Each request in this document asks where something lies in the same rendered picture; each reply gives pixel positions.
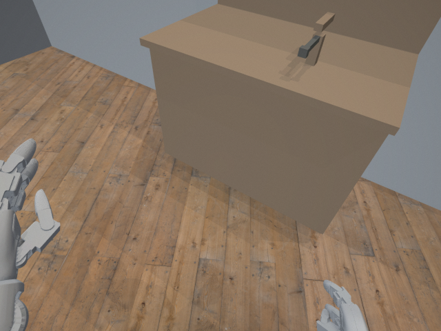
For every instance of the counter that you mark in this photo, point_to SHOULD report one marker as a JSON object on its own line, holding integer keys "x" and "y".
{"x": 295, "y": 134}

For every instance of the robot right hand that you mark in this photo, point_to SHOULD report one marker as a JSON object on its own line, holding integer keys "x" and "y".
{"x": 349, "y": 316}

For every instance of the robot left hand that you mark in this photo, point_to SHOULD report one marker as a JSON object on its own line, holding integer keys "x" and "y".
{"x": 15, "y": 175}

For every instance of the robot left forearm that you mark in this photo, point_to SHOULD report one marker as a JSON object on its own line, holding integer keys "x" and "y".
{"x": 13, "y": 312}

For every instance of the tap lever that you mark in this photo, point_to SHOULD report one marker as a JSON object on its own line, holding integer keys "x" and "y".
{"x": 304, "y": 50}

